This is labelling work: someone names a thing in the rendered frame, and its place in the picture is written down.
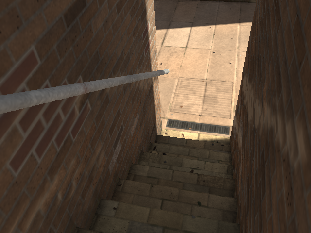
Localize stairs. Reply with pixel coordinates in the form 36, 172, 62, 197
74, 128, 240, 233

